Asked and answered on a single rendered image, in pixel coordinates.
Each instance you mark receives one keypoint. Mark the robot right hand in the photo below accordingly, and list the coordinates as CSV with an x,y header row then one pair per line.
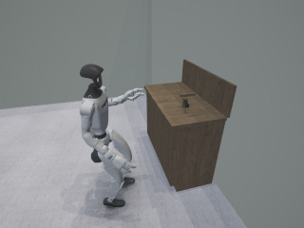
x,y
119,163

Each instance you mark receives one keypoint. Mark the right robot shin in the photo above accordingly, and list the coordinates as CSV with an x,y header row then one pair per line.
x,y
114,190

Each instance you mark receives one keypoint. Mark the counter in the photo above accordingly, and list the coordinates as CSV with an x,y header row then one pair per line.
x,y
187,139

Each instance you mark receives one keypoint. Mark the left robot forearm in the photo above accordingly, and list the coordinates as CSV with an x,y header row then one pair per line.
x,y
116,101

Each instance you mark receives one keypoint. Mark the right robot forearm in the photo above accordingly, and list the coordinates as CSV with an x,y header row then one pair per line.
x,y
100,147

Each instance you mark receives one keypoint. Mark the left robot thigh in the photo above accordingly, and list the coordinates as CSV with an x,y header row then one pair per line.
x,y
120,144

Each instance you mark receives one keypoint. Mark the tap lever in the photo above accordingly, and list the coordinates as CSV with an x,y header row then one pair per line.
x,y
186,104

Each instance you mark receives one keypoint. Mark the right robot upper arm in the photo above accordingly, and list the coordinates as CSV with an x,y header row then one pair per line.
x,y
87,110

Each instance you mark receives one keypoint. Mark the robot left hand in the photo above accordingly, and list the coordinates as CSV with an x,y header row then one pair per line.
x,y
129,95

